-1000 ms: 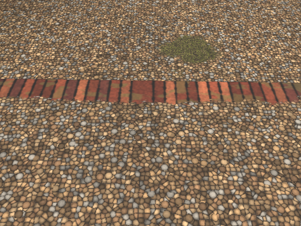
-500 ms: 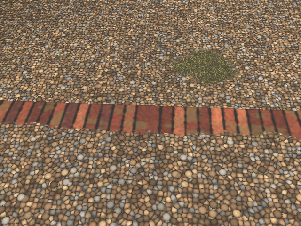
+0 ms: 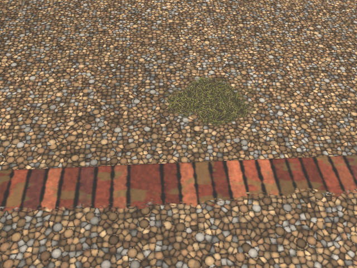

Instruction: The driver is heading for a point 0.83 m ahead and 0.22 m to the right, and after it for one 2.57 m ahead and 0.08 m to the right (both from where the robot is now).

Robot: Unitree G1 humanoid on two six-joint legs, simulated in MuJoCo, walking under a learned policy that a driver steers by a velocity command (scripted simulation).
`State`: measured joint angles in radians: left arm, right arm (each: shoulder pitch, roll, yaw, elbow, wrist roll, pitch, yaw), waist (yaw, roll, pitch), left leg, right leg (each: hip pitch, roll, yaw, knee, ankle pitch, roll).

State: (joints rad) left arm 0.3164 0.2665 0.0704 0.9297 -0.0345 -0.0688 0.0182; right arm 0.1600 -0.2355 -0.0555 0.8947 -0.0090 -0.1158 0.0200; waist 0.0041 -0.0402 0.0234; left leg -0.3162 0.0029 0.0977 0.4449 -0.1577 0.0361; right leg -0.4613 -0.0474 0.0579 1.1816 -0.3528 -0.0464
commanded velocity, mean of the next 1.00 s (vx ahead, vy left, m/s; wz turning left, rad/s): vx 0.10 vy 0.00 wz -0.50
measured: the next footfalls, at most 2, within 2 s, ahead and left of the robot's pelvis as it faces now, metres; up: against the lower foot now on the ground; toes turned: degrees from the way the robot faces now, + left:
right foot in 0.34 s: +0.25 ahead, -0.14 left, +0.00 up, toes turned -14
left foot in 0.82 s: +0.28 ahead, +0.07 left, +0.00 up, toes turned -32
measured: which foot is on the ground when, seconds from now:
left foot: down 0.00-0.34, up 0.36-0.80, down 0.82-1.00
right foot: up 0.00-0.32, down 0.34-0.82, up 0.84-1.00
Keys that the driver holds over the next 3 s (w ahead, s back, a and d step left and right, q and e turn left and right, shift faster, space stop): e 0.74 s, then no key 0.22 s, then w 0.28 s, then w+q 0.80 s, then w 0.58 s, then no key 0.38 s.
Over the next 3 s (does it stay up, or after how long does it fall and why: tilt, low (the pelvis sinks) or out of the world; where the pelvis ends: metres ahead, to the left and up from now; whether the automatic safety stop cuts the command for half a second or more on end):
stays up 1.05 -0.13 -0.04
